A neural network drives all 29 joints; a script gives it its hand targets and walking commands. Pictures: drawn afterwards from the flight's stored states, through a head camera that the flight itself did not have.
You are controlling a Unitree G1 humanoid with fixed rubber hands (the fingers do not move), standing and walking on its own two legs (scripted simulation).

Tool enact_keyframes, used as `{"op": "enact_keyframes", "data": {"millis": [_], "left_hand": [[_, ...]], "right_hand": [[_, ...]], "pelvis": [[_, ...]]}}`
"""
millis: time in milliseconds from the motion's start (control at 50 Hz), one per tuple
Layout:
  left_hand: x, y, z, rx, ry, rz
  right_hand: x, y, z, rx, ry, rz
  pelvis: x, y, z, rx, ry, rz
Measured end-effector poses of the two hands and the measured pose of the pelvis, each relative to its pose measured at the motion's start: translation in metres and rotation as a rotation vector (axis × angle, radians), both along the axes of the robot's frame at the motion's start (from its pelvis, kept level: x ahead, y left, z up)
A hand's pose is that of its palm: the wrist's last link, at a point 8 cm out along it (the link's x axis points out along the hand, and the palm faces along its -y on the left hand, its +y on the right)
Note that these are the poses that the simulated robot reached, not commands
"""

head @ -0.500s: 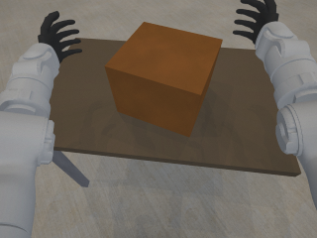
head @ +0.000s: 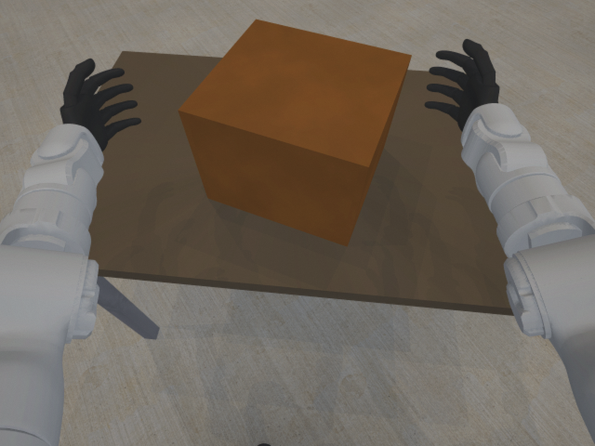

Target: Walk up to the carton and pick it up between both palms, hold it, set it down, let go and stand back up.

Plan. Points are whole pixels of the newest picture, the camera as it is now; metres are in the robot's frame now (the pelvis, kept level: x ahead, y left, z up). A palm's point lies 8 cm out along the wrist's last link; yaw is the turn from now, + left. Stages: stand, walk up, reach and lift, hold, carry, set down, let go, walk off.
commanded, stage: set down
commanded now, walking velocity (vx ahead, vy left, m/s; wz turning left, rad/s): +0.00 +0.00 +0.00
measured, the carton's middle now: (301, 132) +0.63 +0.02 -0.02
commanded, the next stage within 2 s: let go in 0.50 s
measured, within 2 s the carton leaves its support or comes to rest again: neither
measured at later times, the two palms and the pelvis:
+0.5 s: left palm (69, 139) +0.44 +0.30 +0.15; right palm (489, 112) +0.47 -0.20 +0.17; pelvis +0.01 +0.00 +0.00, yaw +0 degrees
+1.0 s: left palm (58, 171) +0.40 +0.31 +0.14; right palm (488, 143) +0.44 -0.20 +0.15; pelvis -0.02 +0.00 +0.00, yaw +1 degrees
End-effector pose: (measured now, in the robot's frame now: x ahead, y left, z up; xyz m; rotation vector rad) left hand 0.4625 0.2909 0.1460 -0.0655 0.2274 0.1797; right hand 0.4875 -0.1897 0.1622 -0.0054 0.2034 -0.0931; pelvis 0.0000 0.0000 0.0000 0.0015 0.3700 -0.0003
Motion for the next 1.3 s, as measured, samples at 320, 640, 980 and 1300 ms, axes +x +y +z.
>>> {"op": "enact_keyframes", "data": {"millis": [320,640,980,1300], "left_hand": [[-0.009,0.022,0.005,0.040,0.018,0.003],[-0.036,0.009,0.004,0.045,0.018,-0.008],[-0.062,0.017,-0.010,0.041,0.016,0.005],[-0.061,0.033,-0.052,0.069,0.080,0.021]], "right_hand": [[0.001,-0.003,0.001,0.030,0.017,-0.010],[-0.030,-0.017,-0.003,0.034,0.014,-0.009],[-0.050,-0.009,-0.011,0.014,0.002,0.013],[-0.045,-0.014,-0.049,-0.001,0.065,-0.009]], "pelvis": [[0.010,0.005,0.002,0.000,-0.026,0.005],[-0.005,-0.004,0.003,-0.001,-0.091,0.003],[-0.020,-0.001,0.000,0.001,-0.101,0.010],[0.000,0.005,0.001,0.002,-0.092,0.007]]}}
